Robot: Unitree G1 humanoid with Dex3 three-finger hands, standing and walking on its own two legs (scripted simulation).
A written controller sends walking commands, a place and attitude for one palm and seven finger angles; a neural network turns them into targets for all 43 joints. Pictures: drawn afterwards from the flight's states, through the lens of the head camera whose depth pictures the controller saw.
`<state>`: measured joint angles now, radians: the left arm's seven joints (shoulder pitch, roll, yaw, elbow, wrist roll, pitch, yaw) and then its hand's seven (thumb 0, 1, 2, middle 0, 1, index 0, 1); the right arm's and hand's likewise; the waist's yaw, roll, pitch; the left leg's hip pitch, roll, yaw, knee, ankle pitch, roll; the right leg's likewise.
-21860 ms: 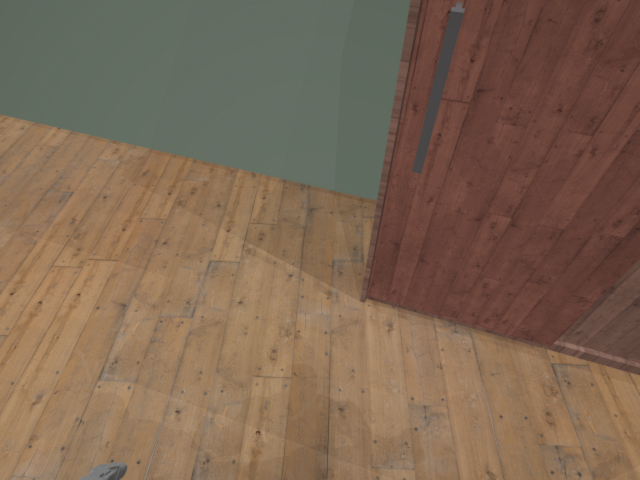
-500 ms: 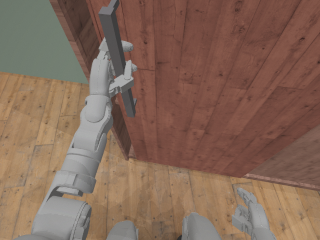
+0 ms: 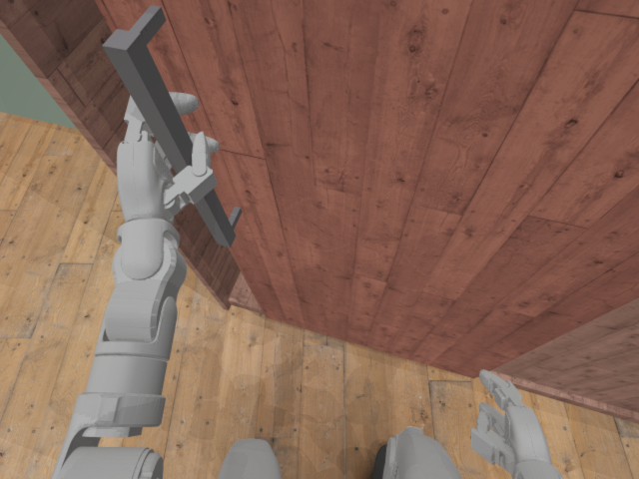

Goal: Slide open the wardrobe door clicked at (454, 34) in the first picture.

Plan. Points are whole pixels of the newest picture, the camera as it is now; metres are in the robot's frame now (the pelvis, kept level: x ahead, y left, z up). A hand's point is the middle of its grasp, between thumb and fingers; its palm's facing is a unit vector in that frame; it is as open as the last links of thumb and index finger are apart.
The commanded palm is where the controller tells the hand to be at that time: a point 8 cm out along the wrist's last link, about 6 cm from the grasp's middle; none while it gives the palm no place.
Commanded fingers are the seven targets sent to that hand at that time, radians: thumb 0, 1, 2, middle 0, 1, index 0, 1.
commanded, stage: step sideways, sliding the door along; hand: left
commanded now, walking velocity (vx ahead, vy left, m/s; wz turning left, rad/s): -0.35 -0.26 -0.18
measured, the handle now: (199, 158) +0.42 +0.23 +0.10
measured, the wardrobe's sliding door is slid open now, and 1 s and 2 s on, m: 0.13 0.52 0.52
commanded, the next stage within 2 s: stop walking and hold the door there in 1.40 s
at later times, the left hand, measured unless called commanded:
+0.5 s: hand (359, 207) +0.36 +0.03 +0.13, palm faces +0.22 -0.97 -0.04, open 5.8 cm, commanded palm +0.32 +0.01 +0.13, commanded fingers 0.00 0.90 0.90 -0.45 -1.40 -0.45 -1.40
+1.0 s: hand (580, 272) +0.32 -0.17 +0.13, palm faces -0.11 -0.99 -0.05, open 6.2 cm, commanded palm +0.31 -0.14 +0.13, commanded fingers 0.00 0.90 0.90 -0.45 -1.40 -0.45 -1.40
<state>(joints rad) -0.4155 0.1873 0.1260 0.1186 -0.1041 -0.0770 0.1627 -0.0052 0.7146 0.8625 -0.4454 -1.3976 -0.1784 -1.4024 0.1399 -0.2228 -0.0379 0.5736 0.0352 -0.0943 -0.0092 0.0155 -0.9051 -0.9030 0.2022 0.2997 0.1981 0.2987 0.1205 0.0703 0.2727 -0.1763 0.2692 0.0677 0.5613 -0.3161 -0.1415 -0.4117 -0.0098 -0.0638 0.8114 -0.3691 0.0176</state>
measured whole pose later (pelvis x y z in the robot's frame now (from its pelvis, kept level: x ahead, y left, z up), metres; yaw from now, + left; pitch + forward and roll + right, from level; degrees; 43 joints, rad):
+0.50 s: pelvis +0.03 -0.13 +0.01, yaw -2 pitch -2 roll -3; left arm -0.14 0.11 0.01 -0.15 -0.05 -0.13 0.16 0.02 0.75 0.81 -0.45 -1.40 -0.30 -1.40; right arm 0.11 -0.17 0.02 0.52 0.01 -0.14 0.03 0.02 -0.90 -0.90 0.20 0.30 0.20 0.30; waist 0.16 0.07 0.27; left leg -0.09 0.26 0.13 0.46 -0.30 -0.14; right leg -0.42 -0.01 -0.06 0.77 -0.32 0.03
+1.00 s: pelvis -0.03 -0.23 +0.02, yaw -8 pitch -1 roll -4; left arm -0.17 0.13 -0.08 -0.08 -0.03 -0.10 0.10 0.04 0.74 0.77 -0.43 -1.40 -0.26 -1.39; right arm 0.15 -0.20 0.00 0.58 0.00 -0.08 0.01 0.02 -0.90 -0.90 0.20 0.30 0.20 0.30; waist 0.06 0.04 0.20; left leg -0.20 0.21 0.13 0.51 -0.27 -0.06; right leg -0.54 0.00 -0.03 1.03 -0.37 0.04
